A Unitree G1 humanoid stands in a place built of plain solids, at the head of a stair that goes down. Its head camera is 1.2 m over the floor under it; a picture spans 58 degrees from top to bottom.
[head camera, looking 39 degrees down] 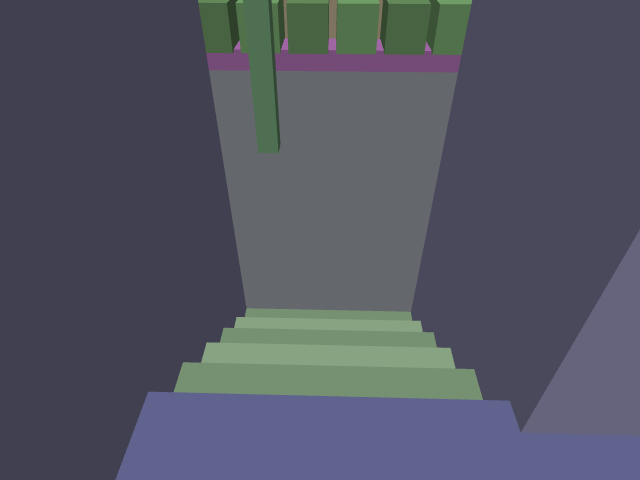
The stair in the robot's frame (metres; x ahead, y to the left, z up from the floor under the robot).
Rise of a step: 0.20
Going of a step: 0.25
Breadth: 1.10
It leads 2 degrees to the right of straight ahead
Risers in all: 6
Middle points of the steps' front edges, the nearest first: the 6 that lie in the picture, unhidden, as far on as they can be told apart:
0.73 -0.02 0.00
0.97 -0.03 -0.20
1.22 -0.04 -0.39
1.47 -0.04 -0.59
1.72 -0.05 -0.79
1.96 -0.06 -0.99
